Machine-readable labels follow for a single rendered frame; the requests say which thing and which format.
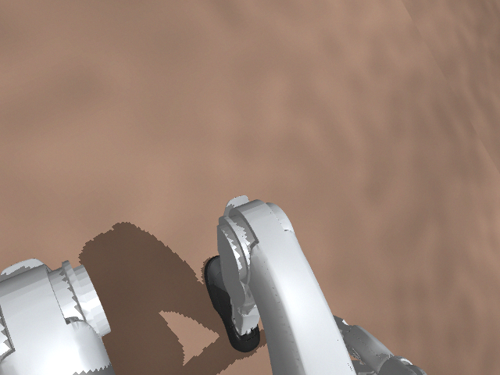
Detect right robot arm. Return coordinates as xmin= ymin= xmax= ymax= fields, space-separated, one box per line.
xmin=378 ymin=355 xmax=427 ymax=375

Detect right robot foot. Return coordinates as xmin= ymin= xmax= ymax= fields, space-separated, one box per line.
xmin=204 ymin=255 xmax=260 ymax=352

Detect right robot hand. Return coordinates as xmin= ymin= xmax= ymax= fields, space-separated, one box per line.
xmin=333 ymin=315 xmax=394 ymax=375

